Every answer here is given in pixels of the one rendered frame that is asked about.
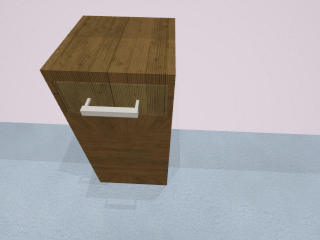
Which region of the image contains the handle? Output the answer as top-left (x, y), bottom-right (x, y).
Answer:
top-left (80, 98), bottom-right (140, 118)

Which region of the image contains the drawer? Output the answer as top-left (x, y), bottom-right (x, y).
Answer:
top-left (53, 81), bottom-right (168, 116)

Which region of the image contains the cabinet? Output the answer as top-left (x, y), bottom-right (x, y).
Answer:
top-left (40, 15), bottom-right (176, 186)

